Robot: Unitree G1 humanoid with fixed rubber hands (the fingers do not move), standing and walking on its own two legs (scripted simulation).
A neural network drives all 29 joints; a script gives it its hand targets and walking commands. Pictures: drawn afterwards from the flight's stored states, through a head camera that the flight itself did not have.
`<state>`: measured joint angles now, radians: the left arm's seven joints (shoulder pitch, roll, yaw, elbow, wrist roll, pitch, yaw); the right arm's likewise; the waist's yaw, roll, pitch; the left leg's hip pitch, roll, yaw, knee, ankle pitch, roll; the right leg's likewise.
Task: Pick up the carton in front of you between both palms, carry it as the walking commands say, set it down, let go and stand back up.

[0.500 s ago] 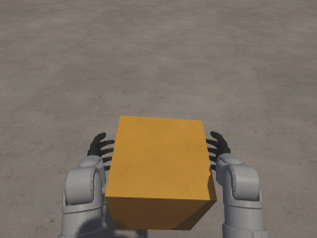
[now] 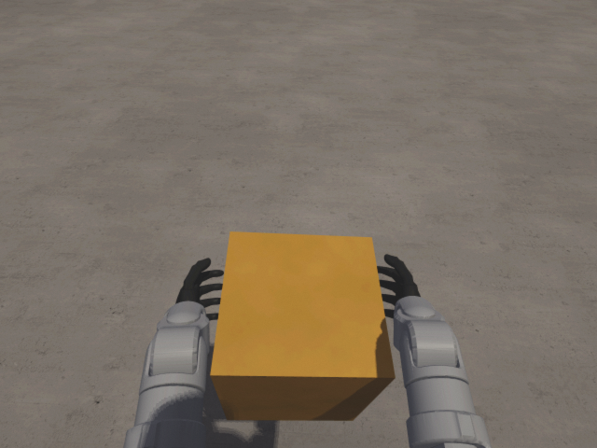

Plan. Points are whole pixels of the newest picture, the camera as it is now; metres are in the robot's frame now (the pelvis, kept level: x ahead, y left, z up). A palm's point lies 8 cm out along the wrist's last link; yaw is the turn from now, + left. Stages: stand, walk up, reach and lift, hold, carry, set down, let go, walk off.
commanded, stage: carry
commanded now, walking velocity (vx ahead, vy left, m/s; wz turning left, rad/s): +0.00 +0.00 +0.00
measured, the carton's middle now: (296, 333) +0.30 +0.00 -0.05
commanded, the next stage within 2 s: hold in 1.34 s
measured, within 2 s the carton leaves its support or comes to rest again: neither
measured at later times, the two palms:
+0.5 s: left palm (181, 329) +0.26 +0.15 +0.04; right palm (410, 321) +0.26 -0.14 +0.05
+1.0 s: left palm (173, 340) +0.25 +0.16 +0.04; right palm (407, 330) +0.25 -0.14 +0.05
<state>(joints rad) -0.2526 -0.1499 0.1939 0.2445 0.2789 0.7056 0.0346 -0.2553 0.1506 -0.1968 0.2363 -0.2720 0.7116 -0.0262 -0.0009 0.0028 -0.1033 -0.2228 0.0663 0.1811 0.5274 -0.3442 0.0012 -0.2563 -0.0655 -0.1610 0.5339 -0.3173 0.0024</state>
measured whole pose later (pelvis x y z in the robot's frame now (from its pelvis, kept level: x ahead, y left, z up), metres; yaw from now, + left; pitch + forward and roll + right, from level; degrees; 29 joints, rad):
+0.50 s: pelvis -0.03 +0.00 +0.00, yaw +0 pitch +2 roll +0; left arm -0.25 -0.15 0.19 0.21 0.26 0.73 0.04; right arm -0.26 0.15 -0.19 0.20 -0.26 0.73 -0.03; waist 0.00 0.00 -0.10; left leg -0.25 0.06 0.18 0.50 -0.29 0.02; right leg -0.27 -0.07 -0.16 0.50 -0.25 0.00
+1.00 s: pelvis -0.05 +0.01 +0.00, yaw +0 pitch +2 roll +0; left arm -0.25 -0.15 0.19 0.21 0.26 0.74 0.05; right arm -0.26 0.15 -0.20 0.20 -0.26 0.72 -0.03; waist 0.00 0.00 -0.10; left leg -0.27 0.05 0.19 0.51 -0.27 0.03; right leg -0.30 -0.08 -0.16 0.50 -0.22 0.01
